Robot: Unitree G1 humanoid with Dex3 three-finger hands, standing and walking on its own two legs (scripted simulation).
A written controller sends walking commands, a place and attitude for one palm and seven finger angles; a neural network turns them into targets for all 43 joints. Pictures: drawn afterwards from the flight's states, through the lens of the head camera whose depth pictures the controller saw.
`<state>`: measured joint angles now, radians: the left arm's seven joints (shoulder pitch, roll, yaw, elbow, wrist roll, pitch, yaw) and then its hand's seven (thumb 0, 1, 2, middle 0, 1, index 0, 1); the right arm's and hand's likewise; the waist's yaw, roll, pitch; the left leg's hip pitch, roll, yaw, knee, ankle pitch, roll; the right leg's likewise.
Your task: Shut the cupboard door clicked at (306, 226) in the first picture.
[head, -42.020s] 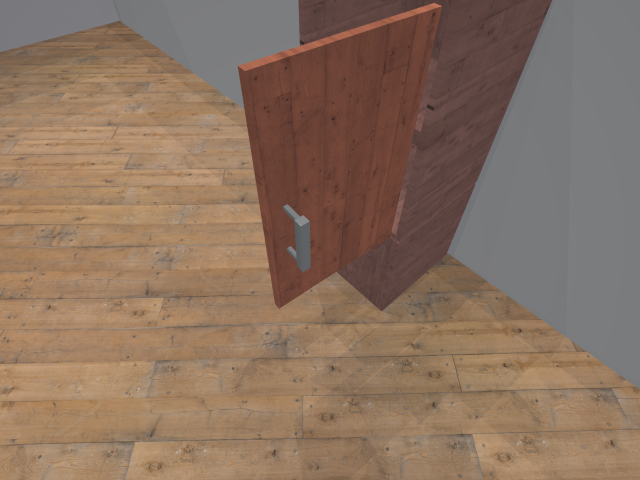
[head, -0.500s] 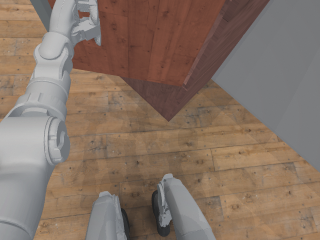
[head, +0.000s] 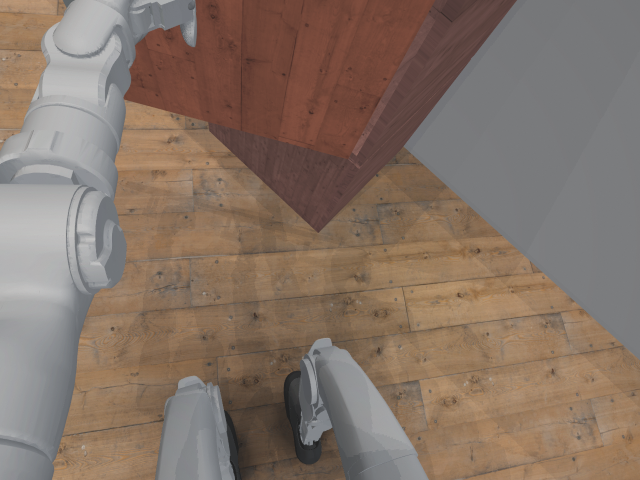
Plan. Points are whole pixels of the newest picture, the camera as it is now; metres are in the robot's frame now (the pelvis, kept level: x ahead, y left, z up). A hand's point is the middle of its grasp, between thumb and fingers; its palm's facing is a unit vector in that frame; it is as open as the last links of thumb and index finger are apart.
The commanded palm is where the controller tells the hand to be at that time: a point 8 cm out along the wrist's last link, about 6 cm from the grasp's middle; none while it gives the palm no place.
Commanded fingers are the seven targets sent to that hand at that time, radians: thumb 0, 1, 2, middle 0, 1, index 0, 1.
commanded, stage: pull the fist back off the door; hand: left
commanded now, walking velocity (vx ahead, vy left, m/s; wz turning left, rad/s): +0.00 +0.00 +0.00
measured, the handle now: out of the picture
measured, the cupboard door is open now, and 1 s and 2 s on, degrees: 32 28 28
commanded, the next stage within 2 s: draw the hand back to the body in 0.84 s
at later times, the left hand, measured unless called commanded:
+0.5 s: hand (218, 6) +0.60 +0.00 +0.09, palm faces +0.04 -1.00 -0.02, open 3.1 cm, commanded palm +0.56 +0.04 +0.08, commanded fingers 0.00 0.90 0.90 -1.30 -1.50 -1.30 -1.50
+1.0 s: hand (233, 56) +0.54 +0.00 +0.09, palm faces +0.04 -1.00 -0.06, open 3.1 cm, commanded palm +0.50 +0.06 +0.10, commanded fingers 0.00 0.90 0.90 -1.30 -1.50 -1.30 -1.50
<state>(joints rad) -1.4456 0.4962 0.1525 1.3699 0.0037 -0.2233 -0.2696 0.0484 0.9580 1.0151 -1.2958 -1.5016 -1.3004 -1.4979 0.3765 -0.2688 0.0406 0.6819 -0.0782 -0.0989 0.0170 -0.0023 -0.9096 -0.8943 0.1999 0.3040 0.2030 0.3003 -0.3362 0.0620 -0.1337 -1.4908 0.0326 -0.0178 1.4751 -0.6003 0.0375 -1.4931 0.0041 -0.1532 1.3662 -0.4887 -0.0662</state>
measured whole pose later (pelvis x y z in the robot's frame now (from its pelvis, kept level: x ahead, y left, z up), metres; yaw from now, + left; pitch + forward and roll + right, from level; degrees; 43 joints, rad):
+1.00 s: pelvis +0.03 -0.01 +0.05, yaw +2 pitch +29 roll +0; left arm -1.01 0.08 0.13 1.22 0.10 -0.58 0.36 0.02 0.90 0.90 -1.30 -1.50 -1.30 -1.50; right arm 0.28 -0.22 -0.02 0.66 -0.11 0.00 0.12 0.00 -0.91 -0.89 0.20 0.30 0.20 0.30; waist -0.20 0.05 -0.16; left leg -1.20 0.01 0.03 1.27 -0.58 0.02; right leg -1.25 -0.01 -0.10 1.24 -0.51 -0.07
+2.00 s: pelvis +0.07 +0.01 +0.17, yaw +3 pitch -3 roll -1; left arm 0.33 0.29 0.14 -0.23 -0.05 -0.04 0.10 0.02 0.89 0.90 -0.65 -0.80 -0.66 -0.79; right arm 0.18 -0.21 0.06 0.57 0.02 -0.02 -0.07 0.01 -0.91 -0.89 0.20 0.30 0.20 0.30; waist 0.06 0.09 0.01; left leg -0.06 -0.03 0.03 0.40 -0.28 0.04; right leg -0.11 0.01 -0.07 0.39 -0.23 -0.02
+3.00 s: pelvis +0.03 +0.02 +0.16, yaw +2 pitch +0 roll +0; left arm 0.56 0.42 0.40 -0.47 -0.05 -0.14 0.16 0.02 0.88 0.90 -0.21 -0.30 -0.21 -0.30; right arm 0.22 -0.25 -0.01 0.57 0.01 0.00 -0.10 0.01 -0.91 -0.89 0.20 0.30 0.20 0.30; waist -0.01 0.02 0.00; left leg -0.27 -0.03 0.05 0.56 -0.30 0.05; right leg -0.31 -0.01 -0.06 0.54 -0.23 -0.01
